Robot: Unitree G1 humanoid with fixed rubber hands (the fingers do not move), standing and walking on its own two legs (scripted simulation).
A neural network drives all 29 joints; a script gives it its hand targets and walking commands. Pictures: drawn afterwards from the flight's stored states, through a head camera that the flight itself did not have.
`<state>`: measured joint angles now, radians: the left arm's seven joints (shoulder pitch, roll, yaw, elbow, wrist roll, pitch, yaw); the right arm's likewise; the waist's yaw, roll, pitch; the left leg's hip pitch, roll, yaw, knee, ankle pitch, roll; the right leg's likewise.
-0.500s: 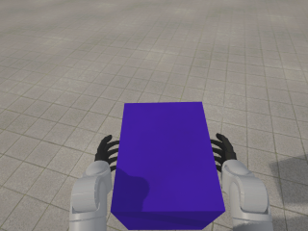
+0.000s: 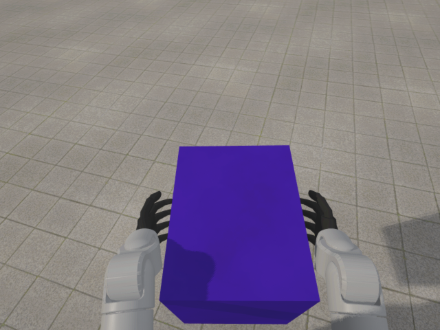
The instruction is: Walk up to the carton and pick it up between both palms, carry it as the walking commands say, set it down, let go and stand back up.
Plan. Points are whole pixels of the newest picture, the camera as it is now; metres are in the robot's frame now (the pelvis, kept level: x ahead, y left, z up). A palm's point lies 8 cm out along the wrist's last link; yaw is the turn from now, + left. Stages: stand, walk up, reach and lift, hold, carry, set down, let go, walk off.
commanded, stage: carry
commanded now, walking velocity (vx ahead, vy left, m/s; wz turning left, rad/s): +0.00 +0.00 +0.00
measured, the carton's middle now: (234, 237) +0.29 +0.00 -0.02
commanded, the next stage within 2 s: hold in 0.32 s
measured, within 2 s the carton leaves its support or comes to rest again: neither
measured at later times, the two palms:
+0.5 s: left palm (150, 259) +0.23 +0.15 +0.02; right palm (323, 258) +0.23 -0.15 +0.02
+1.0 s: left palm (166, 253) +0.23 +0.12 +0.04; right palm (344, 247) +0.24 -0.18 +0.04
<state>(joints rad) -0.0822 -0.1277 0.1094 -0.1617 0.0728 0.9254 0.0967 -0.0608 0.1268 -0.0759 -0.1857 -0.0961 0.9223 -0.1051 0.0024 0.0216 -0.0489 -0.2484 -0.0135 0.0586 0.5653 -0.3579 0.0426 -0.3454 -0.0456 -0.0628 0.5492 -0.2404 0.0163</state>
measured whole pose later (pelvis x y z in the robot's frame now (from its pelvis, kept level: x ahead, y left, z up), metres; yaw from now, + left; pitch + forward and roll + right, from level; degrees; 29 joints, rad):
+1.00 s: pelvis -0.05 -0.04 +0.01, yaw +7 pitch -9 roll +0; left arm -0.32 -0.17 0.29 0.40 0.28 0.66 -0.01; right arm -0.27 0.15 -0.25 0.27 -0.26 0.74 -0.03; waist -0.07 0.04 0.06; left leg -0.07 -0.02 -0.09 0.47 -0.24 0.00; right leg -0.11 0.01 0.02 0.42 -0.16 0.00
